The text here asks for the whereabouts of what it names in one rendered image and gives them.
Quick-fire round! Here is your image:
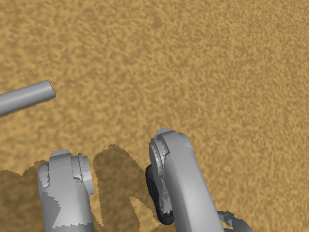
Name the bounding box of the right robot foot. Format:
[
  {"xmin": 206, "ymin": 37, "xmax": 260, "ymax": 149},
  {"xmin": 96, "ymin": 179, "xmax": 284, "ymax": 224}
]
[{"xmin": 145, "ymin": 164, "xmax": 174, "ymax": 225}]

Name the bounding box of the bottle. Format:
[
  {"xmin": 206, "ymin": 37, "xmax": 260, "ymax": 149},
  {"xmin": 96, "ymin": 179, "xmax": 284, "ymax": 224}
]
[{"xmin": 0, "ymin": 80, "xmax": 56, "ymax": 116}]

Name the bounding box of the right robot hand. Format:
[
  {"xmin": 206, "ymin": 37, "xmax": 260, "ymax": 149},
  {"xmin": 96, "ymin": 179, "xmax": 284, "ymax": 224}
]
[{"xmin": 217, "ymin": 211, "xmax": 255, "ymax": 232}]

